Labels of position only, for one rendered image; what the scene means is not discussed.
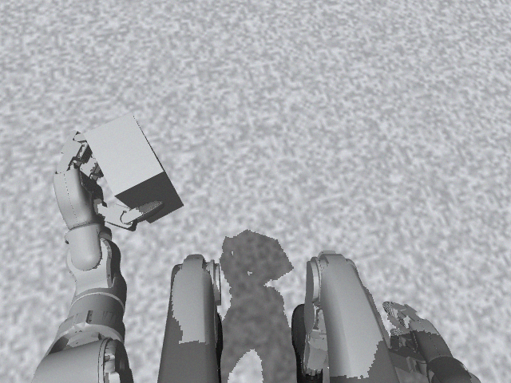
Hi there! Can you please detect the right robot hand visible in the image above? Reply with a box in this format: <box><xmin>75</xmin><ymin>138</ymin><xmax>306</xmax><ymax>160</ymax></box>
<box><xmin>382</xmin><ymin>302</ymin><xmax>453</xmax><ymax>378</ymax></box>

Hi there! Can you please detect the right robot foot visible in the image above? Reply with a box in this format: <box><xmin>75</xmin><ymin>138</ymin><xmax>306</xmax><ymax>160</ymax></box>
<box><xmin>291</xmin><ymin>304</ymin><xmax>323</xmax><ymax>383</ymax></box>

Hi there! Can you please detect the carton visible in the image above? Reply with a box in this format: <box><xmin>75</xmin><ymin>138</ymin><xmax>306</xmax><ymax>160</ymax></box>
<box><xmin>83</xmin><ymin>113</ymin><xmax>184</xmax><ymax>223</ymax></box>

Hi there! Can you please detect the left robot hand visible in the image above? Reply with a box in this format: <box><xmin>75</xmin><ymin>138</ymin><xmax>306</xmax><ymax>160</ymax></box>
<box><xmin>53</xmin><ymin>130</ymin><xmax>165</xmax><ymax>231</ymax></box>

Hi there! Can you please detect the left robot arm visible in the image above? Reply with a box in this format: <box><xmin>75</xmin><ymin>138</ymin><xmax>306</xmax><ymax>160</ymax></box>
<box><xmin>32</xmin><ymin>223</ymin><xmax>134</xmax><ymax>383</ymax></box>

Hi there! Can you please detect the right robot arm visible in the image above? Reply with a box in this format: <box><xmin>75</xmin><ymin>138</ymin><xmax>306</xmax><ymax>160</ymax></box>
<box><xmin>426</xmin><ymin>357</ymin><xmax>481</xmax><ymax>383</ymax></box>

